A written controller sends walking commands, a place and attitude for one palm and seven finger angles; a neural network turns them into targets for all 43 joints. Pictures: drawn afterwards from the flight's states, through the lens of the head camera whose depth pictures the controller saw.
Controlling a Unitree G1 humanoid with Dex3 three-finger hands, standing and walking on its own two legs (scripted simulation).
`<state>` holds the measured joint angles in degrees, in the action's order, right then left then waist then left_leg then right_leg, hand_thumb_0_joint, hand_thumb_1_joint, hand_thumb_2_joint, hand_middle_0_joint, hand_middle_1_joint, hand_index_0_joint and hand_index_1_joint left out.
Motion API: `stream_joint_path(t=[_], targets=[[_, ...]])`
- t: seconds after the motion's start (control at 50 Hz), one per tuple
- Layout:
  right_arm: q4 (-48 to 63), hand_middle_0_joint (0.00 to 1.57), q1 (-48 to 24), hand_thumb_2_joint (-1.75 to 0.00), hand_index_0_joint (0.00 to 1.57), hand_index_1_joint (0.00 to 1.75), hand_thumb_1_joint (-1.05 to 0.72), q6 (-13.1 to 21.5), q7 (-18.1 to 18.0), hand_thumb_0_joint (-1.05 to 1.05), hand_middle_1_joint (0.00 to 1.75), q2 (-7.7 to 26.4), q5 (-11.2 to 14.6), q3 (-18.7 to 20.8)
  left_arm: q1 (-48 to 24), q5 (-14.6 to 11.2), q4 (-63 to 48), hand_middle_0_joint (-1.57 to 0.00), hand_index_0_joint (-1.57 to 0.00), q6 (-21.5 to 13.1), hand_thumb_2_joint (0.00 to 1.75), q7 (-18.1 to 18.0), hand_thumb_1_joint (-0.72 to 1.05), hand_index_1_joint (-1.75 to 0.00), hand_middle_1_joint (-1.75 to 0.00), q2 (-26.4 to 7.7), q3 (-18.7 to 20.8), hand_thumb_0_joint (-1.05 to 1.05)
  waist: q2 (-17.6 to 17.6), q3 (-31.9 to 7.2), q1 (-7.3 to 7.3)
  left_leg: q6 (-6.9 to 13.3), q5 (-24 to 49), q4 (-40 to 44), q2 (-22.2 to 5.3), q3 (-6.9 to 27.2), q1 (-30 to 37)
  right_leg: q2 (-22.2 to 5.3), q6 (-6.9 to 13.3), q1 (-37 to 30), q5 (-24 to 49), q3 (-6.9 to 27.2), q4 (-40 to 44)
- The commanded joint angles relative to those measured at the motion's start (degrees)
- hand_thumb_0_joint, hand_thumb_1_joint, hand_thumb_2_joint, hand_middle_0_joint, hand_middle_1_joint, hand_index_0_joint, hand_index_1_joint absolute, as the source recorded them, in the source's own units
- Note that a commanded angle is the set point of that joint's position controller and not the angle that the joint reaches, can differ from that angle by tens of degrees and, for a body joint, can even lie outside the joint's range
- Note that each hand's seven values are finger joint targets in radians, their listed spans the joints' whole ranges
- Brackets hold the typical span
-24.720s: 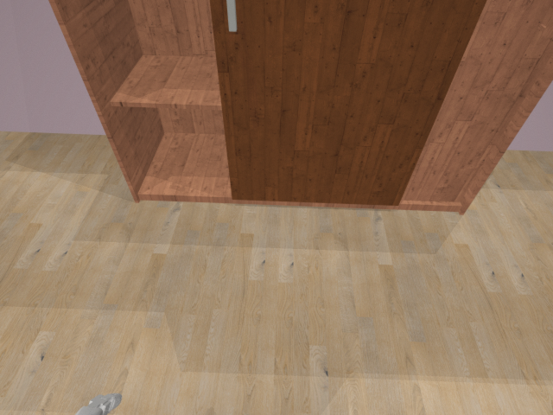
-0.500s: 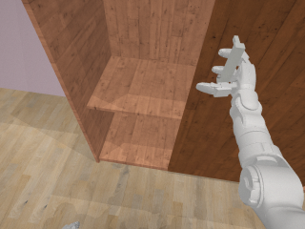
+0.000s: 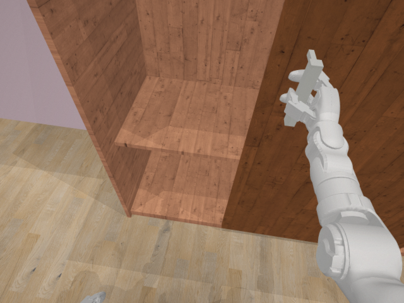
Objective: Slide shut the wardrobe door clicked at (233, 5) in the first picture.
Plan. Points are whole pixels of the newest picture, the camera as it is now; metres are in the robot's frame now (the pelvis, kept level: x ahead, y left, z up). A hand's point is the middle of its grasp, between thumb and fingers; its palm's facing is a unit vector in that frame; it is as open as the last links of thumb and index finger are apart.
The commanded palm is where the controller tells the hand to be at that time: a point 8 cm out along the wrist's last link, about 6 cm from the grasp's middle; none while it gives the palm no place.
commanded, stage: grip the handle and tug to test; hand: right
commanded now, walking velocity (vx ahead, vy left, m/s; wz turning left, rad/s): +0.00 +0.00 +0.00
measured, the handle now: (299, 89) +0.52 -0.13 +0.16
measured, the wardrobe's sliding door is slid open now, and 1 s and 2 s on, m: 0.47 0.47 0.36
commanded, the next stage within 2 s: tug the door sideways, standing still in 0.68 s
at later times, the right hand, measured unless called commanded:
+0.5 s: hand (290, 104) +0.47 -0.10 +0.16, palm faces +0.04 +1.00 +0.02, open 5.6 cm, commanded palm +0.42 -0.15 +0.16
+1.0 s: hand (290, 104) +0.47 -0.10 +0.17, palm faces +0.06 +1.00 +0.00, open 5.6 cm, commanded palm +0.45 -0.13 +0.16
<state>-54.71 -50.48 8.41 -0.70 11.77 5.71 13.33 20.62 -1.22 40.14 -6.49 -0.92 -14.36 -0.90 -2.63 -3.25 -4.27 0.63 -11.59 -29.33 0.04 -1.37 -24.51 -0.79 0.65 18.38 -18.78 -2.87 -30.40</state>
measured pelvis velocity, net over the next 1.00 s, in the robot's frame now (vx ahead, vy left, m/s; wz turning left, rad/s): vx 0.03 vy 0.00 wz -0.03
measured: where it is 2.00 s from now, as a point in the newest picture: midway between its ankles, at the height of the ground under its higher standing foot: outside the picture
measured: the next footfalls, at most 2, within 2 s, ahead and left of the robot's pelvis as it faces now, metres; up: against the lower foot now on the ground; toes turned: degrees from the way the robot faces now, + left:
none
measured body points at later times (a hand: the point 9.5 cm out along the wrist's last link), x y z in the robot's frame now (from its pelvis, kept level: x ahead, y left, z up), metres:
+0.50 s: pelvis +0.01 +0.00 +0.00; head +0.04 +0.02 +0.45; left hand +0.07 +0.25 -0.12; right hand +0.46 -0.15 +0.16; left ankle +0.03 +0.11 -0.73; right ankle -0.04 -0.11 -0.73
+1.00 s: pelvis +0.03 +0.00 +0.00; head +0.06 +0.01 +0.45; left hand +0.17 +0.23 -0.11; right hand +0.46 -0.15 +0.17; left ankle +0.03 +0.11 -0.73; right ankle -0.04 -0.11 -0.73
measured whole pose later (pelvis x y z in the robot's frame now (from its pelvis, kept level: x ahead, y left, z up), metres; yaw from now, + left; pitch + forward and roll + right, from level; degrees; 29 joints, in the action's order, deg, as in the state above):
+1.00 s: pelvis +0.03 +0.00 +0.00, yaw -2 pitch +6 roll +1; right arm -32.3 -40.8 -5.2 -4.8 5.4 6.2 6.6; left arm 14.5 -1.3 38.6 -3.9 -1.4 -13.6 -0.2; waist -3.4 -3.4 -0.5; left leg 0.4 -13.6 -26.6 -0.1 -3.3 -19.0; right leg -0.7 0.5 13.5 -19.8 -0.9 -27.3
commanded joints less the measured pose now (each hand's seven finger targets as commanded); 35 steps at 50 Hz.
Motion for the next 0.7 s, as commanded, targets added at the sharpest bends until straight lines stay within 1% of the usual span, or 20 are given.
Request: stream_joint_path(t=[0.0,0.02,0.06,0.12,0.18,0.22,0.24,0.28,0.32,0.34,0.36,0.42,0.44,0.46,0.54,0.56,0.58,0.62,0.64,0.68], targets=[[14.4,0.45,-28.4,-0.90,0.45,1.40,-0.90,4.3,0.7,0.00,1.40,10.2,0.2,0.8,2.7,-0.2,-5.2,-0.20,-0.20,-2.1,0.90,-0.3,0.90,-0.30,-0.30,-7.1,2.6,0.00,4.1,-20.9,-0.46,0.9,19.7,0.5,0.6,0.3,15.2,0.8,0.8,-3.7,18.9,1.3,2.7],[14.7,0.45,-28.6,-0.90,0.45,1.40,-0.90,4.4,0.7,0.00,1.40,9.5,0.3,0.2,2.6,-0.2,-5.4,-0.20,-0.20,-2.1,0.90,-0.3,0.90,-0.30,-0.30,-7.1,2.6,0.00,4.7,-20.6,-0.64,0.9,20.2,0.5,0.5,0.3,15.5,0.8,0.8,-3.6,19.3,1.3,2.9],[14.2,0.45,-27.4,-0.90,0.45,1.40,-0.90,4.3,0.6,0.00,1.40,11.6,0.2,2.0,2.7,-0.1,-5.4,-0.20,-0.20,-1.9,0.90,-0.5,0.90,-0.30,-0.30,-7.5,2.7,0.00,5.7,-21.1,-0.22,0.9,20.2,0.6,0.5,0.4,16.4,0.8,0.9,-3.1,19.0,1.1,2.9],[15.2,0.45,-27.5,-0.90,0.45,1.40,-0.90,4.3,0.9,0.00,1.40,9.6,0.3,0.4,2.0,-0.3,-5.7,-0.20,-0.20,-2.1,0.90,-0.4,0.90,-0.30,-0.30,-7.0,2.5,0.00,4.2,-20.4,-0.34,0.9,19.8,0.8,0.5,0.4,15.9,0.8,0.8,-3.5,18.5,1.0,3.2],[15.6,0.45,-28.5,-0.90,0.45,1.40,-0.90,4.3,0.6,0.00,1.40,9.6,0.2,0.3,2.1,-0.3,-5.6,-0.20,-0.20,-2.1,0.90,-0.3,0.90,-0.30,-0.30,-7.0,2.5,0.00,2.6,-19.8,-0.42,1.0,19.2,0.9,0.5,0.4,15.1,0.7,0.7,-4.0,18.6,1.1,3.3],[15.5,0.45,-27.2,-0.90,0.45,1.40,-0.90,4.2,0.4,0.00,1.40,10.1,0.1,0.9,2.0,-0.4,-5.6,-0.20,-0.20,-2.1,0.90,-0.5,0.90,-0.30,-0.30,-7.1,2.7,0.00,4.1,-20.2,-0.27,1.0,19.2,0.9,0.6,0.3,15.4,0.7,0.8,-4.0,18.8,1.1,3.2],[16.5,0.45,-29.0,-0.90,0.45,1.40,-0.90,4.3,0.5,0.00,1.40,8.6,0.1,-0.8,2.0,-0.2,-5.5,-0.20,-0.20,-2.2,0.90,-0.4,0.90,-0.30,-0.30,-6.9,2.6,0.00,3.4,-20.2,-0.82,0.9,19.7,0.8,0.6,0.2,15.1,0.7,0.7,-4.6,19.3,1.0,3.2],[18.0,0.45,-25.1,-0.90,0.45,1.40,-0.90,4.2,0.1,0.00,1.40,9.8,0.1,1.0,2.0,-0.2,-5.9,-0.20,-0.20,-2.2,0.90,-0.2,0.90,-0.30,-0.30,-7.0,2.9,0.00,2.9,-22.8,0.72,1.1,21.2,0.4,0.5,0.2,16.7,0.6,0.5,-5.5,21.7,1.1,3.0],[19.1,0.45,-22.2,-0.90,0.45,1.40,-0.90,4.0,0.3,0.00,1.40,8.9,0.6,1.0,1.4,-0.2,-6.2,-0.20,-0.20,-2.2,0.90,-0.1,0.90,-0.30,-0.30,-6.8,2.9,0.00,3.7,-23.5,1.30,1.1,23.0,0.3,0.6,0.2,17.8,0.5,0.5,-5.9,23.3,0.7,2.9],[20.2,0.45,-21.9,-0.90,0.45,1.40,-0.90,3.8,0.5,0.00,1.40,7.9,0.7,0.1,1.2,-0.2,-6.5,-0.20,-0.20,-2.2,0.90,-0.1,0.90,-0.30,-0.30,-6.8,2.8,0.00,4.0,-23.5,1.15,1.1,23.7,0.3,0.5,0.1,18.0,0.4,0.4,-6.0,24.0,0.7,3.1],[20.6,0.45,-20.7,-0.90,0.45,1.40,-0.90,3.7,0.5,0.00,1.40,8.9,0.6,0.8,1.2,-0.2,-6.5,-0.20,-0.20,-2.0,0.90,-0.1,0.90,-0.30,-0.30,-7.0,3.0,0.00,5.4,-23.3,1.55,1.2,24.1,0.3,0.5,-0.1,18.7,0.3,0.4,-5.9,25.1,0.9,3.2],[24.2,0.45,-17.9,-0.90,0.45,1.40,-0.90,2.9,0.9,0.00,1.40,6.8,1.1,-0.6,-0.1,-0.5,-7.4,-0.20,-0.20,-2.0,0.90,0.1,0.90,-0.30,-0.30,-6.6,3.0,0.00,4.0,-22.6,1.94,1.1,25.5,0.6,0.5,0.0,19.0,0.2,0.4,-6.6,26.2,0.2,3.5],[25.5,0.45,-16.9,-0.90,0.45,1.40,-0.90,2.6,0.8,0.00,1.40,7.3,1.1,0.0,-0.4,-0.5,-7.5,-0.20,-0.20,-2.0,0.90,0.1,0.90,-0.30,-0.30,-6.5,3.1,0.00,2.5,-22.5,2.38,1.2,26.2,0.6,0.4,0.1,19.1,0.1,0.4,-7.1,27.4,0.1,3.4],[25.9,0.45,-14.5,-0.90,0.45,1.40,-0.90,2.1,0.8,0.00,1.40,8.0,0.9,0.7,-0.5,-0.5,-7.7,-0.20,-0.20,-1.8,0.90,0.1,0.90,-0.30,-0.30,-6.7,3.1,0.00,3.0,-22.2,2.95,1.3,26.3,0.6,0.4,0.0,19.6,0.1,0.3,-6.9,28.1,0.1,3.4],[30.9,0.45,-11.0,-0.90,0.45,1.40,-0.90,0.2,0.9,0.00,1.40,5.9,1.3,-0.7,-1.6,-0.7,-8.7,-0.20,-0.20,-1.5,0.90,0.2,0.90,-0.30,-0.30,-6.3,3.2,0.00,4.1,-22.5,3.14,1.1,29.1,0.7,0.4,-0.2,20.9,-0.2,0.3,-8.1,31.0,-0.1,3.7],[32.6,0.45,-8.8,-0.90,0.45,1.40,-0.90,-0.3,0.7,0.00,1.40,6.7,1.1,-0.1,-1.8,-0.5,-9.0,-0.20,-0.20,-1.4,0.90,0.3,0.90,-0.30,-0.30,-6.4,3.3,0.00,3.4,-23.4,3.91,1.2,30.2,0.5,0.2,-0.2,21.9,-0.3,0.2,-8.4,33.2,-0.2,3.6],[34.1,0.45,-6.5,-0.90,0.45,1.40,-0.90,-1.0,0.9,0.00,1.40,5.3,1.4,-0.9,-2.2,-0.8,-9.3,-0.20,-0.20,-1.3,0.90,0.4,0.90,-0.30,-0.30,-6.0,3.2,0.00,1.9,-23.6,4.08,1.2,31.4,0.5,0.2,-0.2,22.1,-0.4,0.0,-9.2,35.1,-0.4,3.6],[37.5,0.45,-6.2,-0.90,0.45,1.40,-0.90,-2.1,0.8,0.00,1.40,4.6,1.6,-1.6,-2.6,-0.7,-9.4,-0.20,-0.20,-1.3,0.90,0.5,0.90,-0.30,-0.30,-5.9,3.3,0.00,2.5,-23.6,3.84,1.0,32.9,0.8,0.1,-0.3,22.3,-0.5,-0.1,-10.3,36.7,-0.4,3.5],[38.5,0.45,-3.4,-0.90,0.45,1.40,-0.90,-2.7,0.6,0.00,1.40,5.2,1.7,-0.6,-3.0,-0.7,-9.7,-0.20,-0.20,-1.2,0.90,0.5,0.90,-0.30,-0.30,-5.8,3.3,0.00,3.0,-24.0,4.61,1.1,33.7,0.6,0.0,-0.3,23.4,-0.5,-0.2,-10.0,37.3,-0.4,3.6],[40.7,0.45,-2.5,-0.90,0.45,1.40,-0.90,-4.1,0.4,0.00,1.40,3.2,1.6,-2.6,-3.7,-0.8,-10.0,-0.20,-0.20,-0.9,0.90,0.4,0.90,-0.30,-0.30,-5.7,3.2,0.00,3.1,-23.4,4.05,1.0,34.9,0.8,0.0,-0.6,23.2,-0.5,-0.1,-10.8,38.3,-0.6,3.6]])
